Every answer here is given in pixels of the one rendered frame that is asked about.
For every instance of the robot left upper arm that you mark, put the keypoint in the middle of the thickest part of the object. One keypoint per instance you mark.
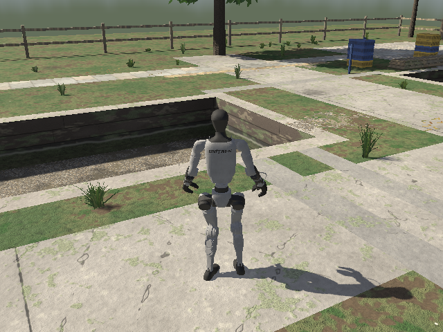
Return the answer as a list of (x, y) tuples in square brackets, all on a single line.
[(198, 147)]

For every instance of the robot right hand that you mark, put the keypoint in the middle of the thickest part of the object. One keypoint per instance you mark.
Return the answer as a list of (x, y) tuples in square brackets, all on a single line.
[(263, 188)]

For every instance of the robot right forearm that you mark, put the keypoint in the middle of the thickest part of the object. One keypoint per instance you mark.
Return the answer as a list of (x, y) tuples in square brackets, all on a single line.
[(257, 178)]

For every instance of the robot left hand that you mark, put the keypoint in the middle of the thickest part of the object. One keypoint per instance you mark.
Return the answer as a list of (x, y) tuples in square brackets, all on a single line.
[(186, 189)]

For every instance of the left robot shin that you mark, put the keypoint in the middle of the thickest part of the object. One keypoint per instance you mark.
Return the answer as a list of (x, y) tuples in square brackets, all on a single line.
[(211, 247)]

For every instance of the robot left forearm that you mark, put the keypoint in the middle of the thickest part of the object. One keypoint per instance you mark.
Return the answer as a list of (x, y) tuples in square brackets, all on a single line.
[(188, 179)]

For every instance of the robot right upper arm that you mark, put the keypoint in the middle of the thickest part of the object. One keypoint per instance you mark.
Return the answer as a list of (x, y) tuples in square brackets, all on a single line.
[(242, 146)]

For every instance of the left robot thigh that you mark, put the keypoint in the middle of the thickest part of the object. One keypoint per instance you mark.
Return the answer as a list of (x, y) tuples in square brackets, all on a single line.
[(209, 213)]

